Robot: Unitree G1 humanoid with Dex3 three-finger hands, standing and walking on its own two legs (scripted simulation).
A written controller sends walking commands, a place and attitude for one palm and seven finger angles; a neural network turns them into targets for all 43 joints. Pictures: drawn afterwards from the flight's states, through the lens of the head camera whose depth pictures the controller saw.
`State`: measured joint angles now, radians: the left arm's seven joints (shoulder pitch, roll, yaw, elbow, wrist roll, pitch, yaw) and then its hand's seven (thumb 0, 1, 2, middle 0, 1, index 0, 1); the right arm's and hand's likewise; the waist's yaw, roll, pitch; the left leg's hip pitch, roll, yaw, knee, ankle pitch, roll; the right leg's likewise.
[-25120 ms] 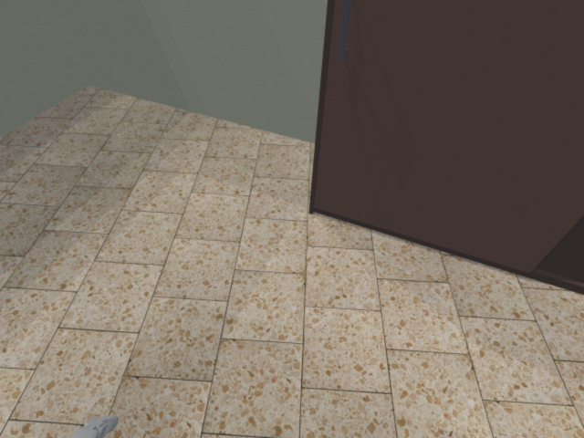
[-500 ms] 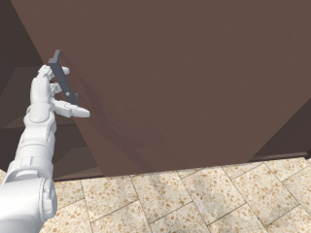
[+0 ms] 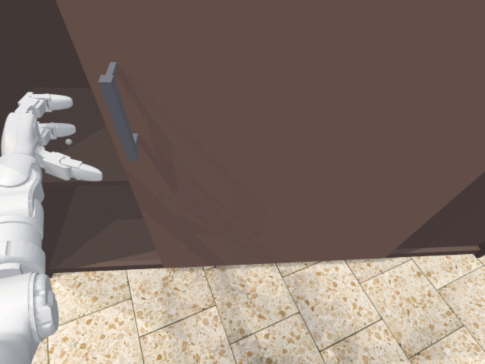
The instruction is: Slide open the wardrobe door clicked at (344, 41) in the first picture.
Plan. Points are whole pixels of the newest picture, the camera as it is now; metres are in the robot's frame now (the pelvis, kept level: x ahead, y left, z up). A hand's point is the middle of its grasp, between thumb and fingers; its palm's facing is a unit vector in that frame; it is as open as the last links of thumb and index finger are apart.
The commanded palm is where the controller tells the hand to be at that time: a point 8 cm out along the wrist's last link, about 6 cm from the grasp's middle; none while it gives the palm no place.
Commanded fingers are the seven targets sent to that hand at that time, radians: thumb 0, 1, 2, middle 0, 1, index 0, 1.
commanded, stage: slip the hand off the handle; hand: left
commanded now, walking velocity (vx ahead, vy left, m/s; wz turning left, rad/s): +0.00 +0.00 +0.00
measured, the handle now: (123, 115) +0.50 +0.23 +0.11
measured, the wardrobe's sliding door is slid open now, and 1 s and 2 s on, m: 0.45 0.45 0.45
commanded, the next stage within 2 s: draw the hand back to the body in 1.10 s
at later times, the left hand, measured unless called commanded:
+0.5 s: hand (58, 177) +0.36 +0.29 +0.11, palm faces +0.31 -0.92 -0.25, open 14.7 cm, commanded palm +0.32 +0.32 +0.12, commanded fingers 0.00 -0.55 0.20 -0.25 -1.15 -0.25 -1.15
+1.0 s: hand (46, 202) +0.31 +0.29 +0.11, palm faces +0.33 -0.91 -0.25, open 14.7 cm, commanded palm +0.28 +0.32 +0.12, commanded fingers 0.00 -0.55 0.20 -0.25 -1.15 -0.25 -1.15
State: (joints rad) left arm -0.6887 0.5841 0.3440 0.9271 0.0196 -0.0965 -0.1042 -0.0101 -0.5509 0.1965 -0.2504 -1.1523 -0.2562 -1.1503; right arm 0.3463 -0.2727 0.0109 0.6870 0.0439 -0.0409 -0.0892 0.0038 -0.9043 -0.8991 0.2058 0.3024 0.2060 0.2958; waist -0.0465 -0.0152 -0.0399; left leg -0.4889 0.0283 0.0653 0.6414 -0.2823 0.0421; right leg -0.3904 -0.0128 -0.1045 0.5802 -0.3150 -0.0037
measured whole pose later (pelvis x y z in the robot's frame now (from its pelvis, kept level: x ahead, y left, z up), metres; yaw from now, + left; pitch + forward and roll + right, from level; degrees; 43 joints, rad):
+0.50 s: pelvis +0.00 +0.00 +0.00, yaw -1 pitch +5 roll -2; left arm -0.28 0.45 0.36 0.44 -0.06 -0.02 -0.06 -0.01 -0.55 0.20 -0.25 -1.15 -0.25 -1.15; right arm 0.33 -0.24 0.02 0.63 0.05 -0.06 -0.07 0.01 -0.90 -0.90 0.21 0.30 0.21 0.30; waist -0.01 0.02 -0.07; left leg -0.43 0.03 0.09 0.63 -0.29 0.04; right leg -0.34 -0.01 -0.08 0.58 -0.32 0.00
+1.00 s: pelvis -0.01 -0.03 +0.00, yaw +1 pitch +2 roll -1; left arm -0.25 0.50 0.37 0.47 -0.10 0.03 -0.13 -0.01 -0.55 0.20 -0.25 -1.15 -0.25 -1.15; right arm 0.26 -0.26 0.05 0.65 0.06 -0.12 -0.12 0.01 -0.90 -0.90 0.21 0.30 0.21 0.30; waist 0.02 0.02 -0.04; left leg -0.39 0.04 0.04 0.61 -0.25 0.01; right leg -0.30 0.00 -0.12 0.57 -0.31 -0.04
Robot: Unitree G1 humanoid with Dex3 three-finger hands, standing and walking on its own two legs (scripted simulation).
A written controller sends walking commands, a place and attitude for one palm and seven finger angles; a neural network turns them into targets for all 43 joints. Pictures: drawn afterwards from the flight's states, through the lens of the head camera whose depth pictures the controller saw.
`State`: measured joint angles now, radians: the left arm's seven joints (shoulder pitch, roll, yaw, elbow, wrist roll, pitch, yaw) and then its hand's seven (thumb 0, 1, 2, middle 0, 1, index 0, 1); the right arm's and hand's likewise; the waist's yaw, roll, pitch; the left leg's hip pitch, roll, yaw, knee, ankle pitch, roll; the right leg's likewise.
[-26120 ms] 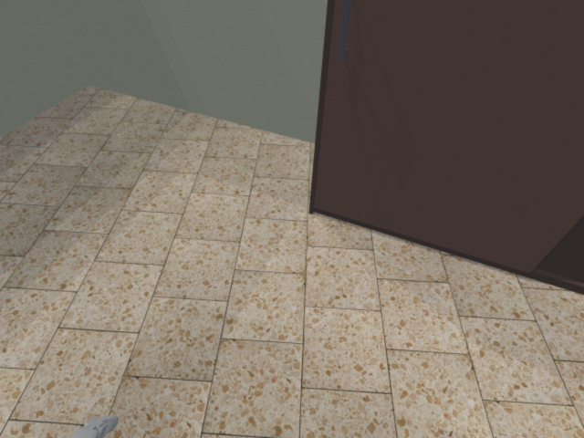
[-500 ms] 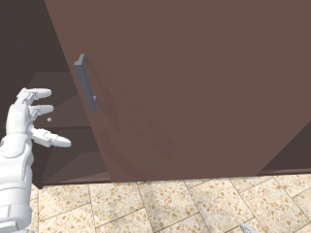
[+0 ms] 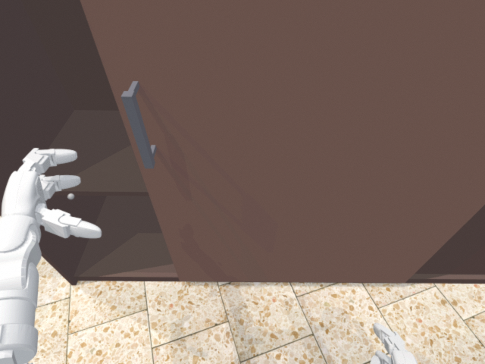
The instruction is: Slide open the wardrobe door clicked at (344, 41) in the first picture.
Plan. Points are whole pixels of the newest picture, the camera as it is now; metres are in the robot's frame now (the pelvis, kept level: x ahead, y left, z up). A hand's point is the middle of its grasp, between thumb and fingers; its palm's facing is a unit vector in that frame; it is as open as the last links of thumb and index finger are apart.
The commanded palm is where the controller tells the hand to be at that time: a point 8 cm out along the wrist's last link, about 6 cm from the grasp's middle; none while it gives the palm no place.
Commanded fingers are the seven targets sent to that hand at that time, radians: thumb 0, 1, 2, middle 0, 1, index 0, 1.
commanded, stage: slip the hand off the handle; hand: left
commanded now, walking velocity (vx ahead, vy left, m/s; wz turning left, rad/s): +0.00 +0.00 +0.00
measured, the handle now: (142, 127) +0.52 +0.25 +0.11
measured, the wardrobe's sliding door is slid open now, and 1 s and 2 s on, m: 0.45 0.45 0.45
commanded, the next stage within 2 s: draw the hand back to the body in 0.10 s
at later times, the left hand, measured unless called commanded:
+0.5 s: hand (58, 201) +0.30 +0.30 +0.14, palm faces +0.07 -1.00 -0.01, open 14.7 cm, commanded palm +0.26 +0.34 +0.13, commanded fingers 0.00 -0.55 0.20 -0.25 -1.15 -0.25 -1.15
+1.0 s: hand (36, 231) +0.24 +0.29 +0.15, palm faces +0.41 -0.87 -0.27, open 13.0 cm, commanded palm +0.19 +0.33 +0.16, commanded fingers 0.00 0.17 0.55 -0.22 -0.73 -0.22 -0.73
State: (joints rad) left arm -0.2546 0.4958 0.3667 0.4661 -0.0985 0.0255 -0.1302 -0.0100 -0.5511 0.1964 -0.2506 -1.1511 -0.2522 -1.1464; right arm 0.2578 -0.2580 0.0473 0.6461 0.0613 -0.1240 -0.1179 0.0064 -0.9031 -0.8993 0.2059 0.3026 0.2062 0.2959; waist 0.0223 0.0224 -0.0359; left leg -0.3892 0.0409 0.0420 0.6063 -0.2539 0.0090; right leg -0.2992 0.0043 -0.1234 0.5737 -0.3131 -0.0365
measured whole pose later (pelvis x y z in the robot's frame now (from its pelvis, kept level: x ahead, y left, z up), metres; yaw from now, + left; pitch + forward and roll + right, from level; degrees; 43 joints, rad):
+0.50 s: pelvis +0.02 +0.02 +0.00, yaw -2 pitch +1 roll -1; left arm -0.04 0.47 0.48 0.31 -0.38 -0.02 -0.46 -0.01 -0.55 0.20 -0.25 -1.15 -0.25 -1.15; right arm 0.30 -0.28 0.03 0.60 0.08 -0.19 -0.11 0.01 -0.90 -0.90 0.20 0.30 0.20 0.30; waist 0.02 0.03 -0.08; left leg -0.34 0.04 0.09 0.61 -0.29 0.03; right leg -0.26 0.00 -0.07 0.57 -0.33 -0.01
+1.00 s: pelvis +0.00 +0.03 +0.01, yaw -1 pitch -4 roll -1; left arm 0.23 0.34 0.30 -0.16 -0.11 -0.05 0.07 -0.01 -0.17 0.38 -0.23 -0.92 -0.24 -0.92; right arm 0.21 -0.22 0.06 0.66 0.01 -0.17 -0.09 0.01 -0.90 -0.90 0.21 0.30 0.21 0.30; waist 0.07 0.04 0.01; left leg -0.18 0.00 0.08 0.43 -0.19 0.04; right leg -0.10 -0.02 -0.09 0.41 -0.24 0.00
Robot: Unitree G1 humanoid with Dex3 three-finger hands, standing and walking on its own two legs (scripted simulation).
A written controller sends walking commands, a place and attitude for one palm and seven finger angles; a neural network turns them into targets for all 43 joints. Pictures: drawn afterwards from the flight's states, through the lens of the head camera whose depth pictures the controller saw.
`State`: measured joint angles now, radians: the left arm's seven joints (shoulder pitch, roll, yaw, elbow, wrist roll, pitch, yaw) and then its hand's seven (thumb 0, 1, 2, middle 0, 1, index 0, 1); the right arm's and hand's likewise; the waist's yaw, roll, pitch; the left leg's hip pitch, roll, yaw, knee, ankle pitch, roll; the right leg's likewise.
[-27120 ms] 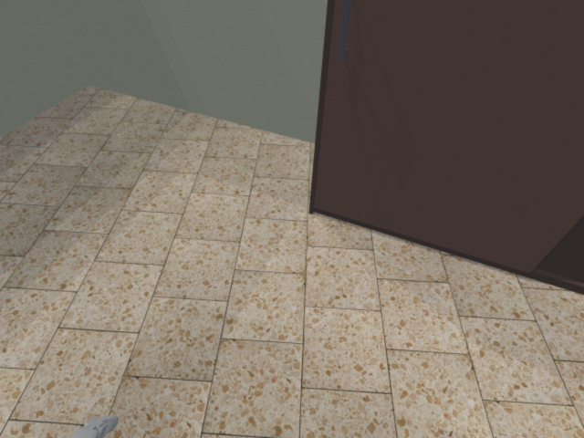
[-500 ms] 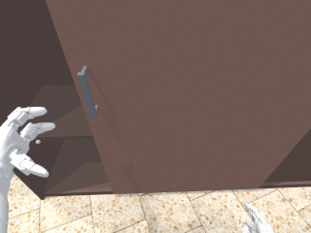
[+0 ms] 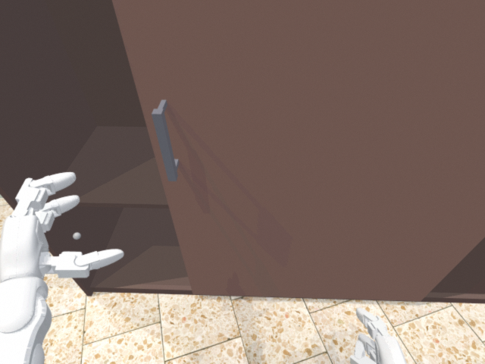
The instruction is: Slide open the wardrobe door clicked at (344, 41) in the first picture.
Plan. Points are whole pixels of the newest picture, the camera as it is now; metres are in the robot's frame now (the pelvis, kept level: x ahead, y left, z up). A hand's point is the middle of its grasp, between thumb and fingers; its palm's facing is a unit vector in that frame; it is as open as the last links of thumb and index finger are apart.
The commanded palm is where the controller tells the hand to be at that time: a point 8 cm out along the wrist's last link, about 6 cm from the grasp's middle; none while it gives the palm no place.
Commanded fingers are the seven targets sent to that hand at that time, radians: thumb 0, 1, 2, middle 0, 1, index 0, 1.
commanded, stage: draw the hand back to the body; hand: left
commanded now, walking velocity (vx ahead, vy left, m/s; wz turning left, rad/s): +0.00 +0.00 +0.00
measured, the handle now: (168, 142) +0.51 +0.23 +0.09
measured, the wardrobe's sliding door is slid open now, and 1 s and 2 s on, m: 0.45 0.45 0.45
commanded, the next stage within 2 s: step back with the hand held close in 0.80 s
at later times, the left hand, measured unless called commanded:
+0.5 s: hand (85, 242) +0.21 +0.23 +0.16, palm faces +0.44 -0.82 -0.37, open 8.2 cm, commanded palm +0.17 +0.27 +0.17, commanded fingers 0.00 0.90 0.90 -0.20 -0.30 -0.20 -0.30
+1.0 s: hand (78, 238) +0.21 +0.24 +0.17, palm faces +0.45 -0.80 -0.38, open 7.5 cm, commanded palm +0.16 +0.28 +0.17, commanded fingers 0.00 0.90 0.90 -0.20 -0.30 -0.20 -0.30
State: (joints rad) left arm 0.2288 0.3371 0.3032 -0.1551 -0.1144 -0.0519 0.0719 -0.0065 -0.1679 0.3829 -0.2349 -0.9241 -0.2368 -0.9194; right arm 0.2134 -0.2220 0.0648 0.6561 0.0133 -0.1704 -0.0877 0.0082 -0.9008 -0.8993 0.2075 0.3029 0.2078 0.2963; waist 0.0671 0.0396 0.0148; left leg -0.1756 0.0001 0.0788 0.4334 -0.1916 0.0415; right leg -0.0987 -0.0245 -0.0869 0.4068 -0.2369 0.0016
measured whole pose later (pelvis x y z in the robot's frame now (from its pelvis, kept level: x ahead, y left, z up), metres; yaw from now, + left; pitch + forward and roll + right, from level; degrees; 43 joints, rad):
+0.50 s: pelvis +0.03 -0.02 +0.00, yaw -1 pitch -5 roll +0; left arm 0.48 0.35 0.32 -0.40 -0.09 -0.08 0.09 0.01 0.71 0.81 -0.21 -0.41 -0.21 -0.40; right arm 0.19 -0.23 0.01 0.64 0.00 -0.11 -0.07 0.01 -0.90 -0.90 0.20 0.30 0.20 0.30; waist 0.08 0.06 0.00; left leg -0.10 0.02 0.08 0.40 -0.22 0.01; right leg -0.02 0.00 -0.08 0.37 -0.26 -0.02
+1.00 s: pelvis +0.02 -0.02 +0.00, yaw +0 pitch -4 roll -1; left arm 0.44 0.36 0.35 -0.38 -0.08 -0.10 0.10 0.02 0.88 0.89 -0.21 -0.30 -0.21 -0.30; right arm 0.19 -0.23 0.01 0.64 0.00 -0.07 -0.08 0.01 -0.90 -0.90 0.20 0.30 0.20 0.30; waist 0.07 0.06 0.00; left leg -0.14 0.04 0.07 0.43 -0.21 0.01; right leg -0.04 0.02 -0.09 0.35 -0.24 -0.02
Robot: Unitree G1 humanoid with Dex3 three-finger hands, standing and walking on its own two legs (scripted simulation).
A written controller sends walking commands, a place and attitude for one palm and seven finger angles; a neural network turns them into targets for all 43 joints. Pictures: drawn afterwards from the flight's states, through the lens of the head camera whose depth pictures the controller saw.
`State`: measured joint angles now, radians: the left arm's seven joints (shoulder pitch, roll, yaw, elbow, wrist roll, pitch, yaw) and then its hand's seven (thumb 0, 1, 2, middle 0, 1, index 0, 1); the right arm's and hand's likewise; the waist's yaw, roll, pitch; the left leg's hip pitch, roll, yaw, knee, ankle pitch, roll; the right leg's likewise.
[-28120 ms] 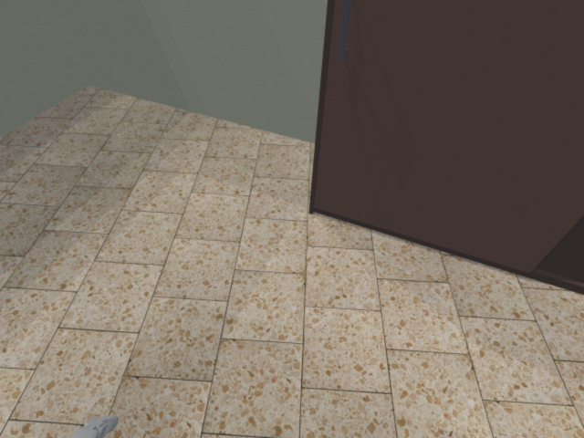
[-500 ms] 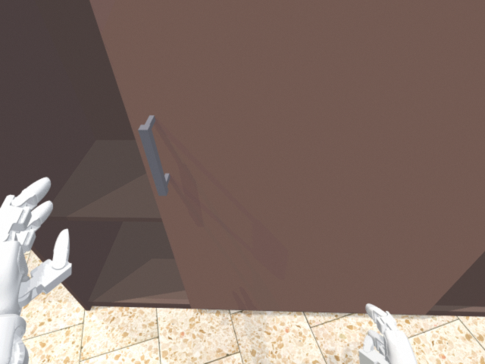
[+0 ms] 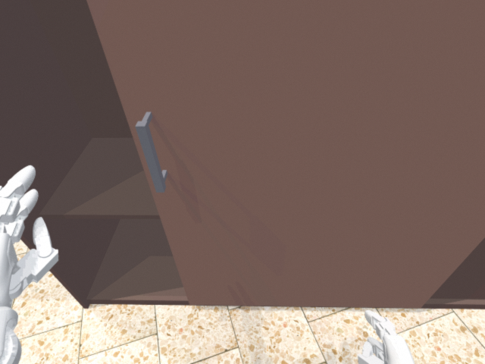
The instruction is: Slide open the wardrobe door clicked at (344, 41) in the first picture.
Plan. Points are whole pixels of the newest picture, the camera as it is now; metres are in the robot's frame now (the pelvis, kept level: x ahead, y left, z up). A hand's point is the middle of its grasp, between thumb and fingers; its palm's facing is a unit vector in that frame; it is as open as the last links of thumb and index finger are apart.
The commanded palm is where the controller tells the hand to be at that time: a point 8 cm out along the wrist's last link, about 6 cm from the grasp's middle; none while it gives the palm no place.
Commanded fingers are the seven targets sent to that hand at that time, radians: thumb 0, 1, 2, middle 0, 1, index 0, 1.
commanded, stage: step back with the hand held close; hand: left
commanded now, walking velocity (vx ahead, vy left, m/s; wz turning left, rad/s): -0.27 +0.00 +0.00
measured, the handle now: (154, 154) +0.49 +0.26 +0.09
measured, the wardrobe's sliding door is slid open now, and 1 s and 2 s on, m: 0.45 0.45 0.45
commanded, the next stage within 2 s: stop stepping back and stand still in 0.90 s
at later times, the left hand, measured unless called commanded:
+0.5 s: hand out of the picture +0.12 +0.33 +0.16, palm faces +0.48 -0.76 -0.45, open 7.5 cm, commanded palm +0.05 +0.35 +0.17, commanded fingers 0.00 0.90 0.90 -0.20 -0.30 -0.20 -0.30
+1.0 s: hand out of the picture +0.03 +0.33 +0.16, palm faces +0.49 -0.78 -0.38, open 7.5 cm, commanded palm -0.06 +0.36 +0.17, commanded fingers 0.00 0.90 0.90 -0.20 -0.30 -0.20 -0.30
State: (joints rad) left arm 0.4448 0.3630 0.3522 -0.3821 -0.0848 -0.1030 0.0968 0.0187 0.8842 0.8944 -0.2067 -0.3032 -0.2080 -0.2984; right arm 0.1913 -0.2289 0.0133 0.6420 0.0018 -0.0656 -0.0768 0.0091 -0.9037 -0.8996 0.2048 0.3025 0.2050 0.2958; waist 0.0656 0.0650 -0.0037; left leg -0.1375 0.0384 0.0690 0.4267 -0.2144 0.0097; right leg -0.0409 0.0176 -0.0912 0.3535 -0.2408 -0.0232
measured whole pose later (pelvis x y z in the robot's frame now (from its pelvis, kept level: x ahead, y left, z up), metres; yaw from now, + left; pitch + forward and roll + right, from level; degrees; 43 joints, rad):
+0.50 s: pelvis -0.07 +0.05 -0.01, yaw +3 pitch -1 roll -2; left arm 0.49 0.42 0.44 -0.46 -0.03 -0.21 0.13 0.02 0.89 0.89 -0.21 -0.30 -0.21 -0.30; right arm 0.23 -0.22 0.00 0.54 0.02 -0.05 -0.09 0.01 -0.90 -0.90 0.20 0.30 0.21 0.30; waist 0.01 0.01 0.01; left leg -0.38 -0.02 0.06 0.55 -0.15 0.09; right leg -0.26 0.00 0.00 0.53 -0.26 0.03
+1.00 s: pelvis -0.17 +0.05 -0.02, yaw +4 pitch -2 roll -4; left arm 0.41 0.42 0.42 -0.47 -0.02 -0.26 0.13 0.02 0.88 0.89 -0.21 -0.30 -0.21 -0.30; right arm 0.20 -0.21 -0.03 0.60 0.00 -0.12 -0.08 0.01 -0.90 -0.90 0.21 0.30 0.21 0.30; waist 0.01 -0.01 0.05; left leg -0.45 0.00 0.01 0.60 -0.11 0.08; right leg -0.46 0.08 0.07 0.86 -0.35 0.03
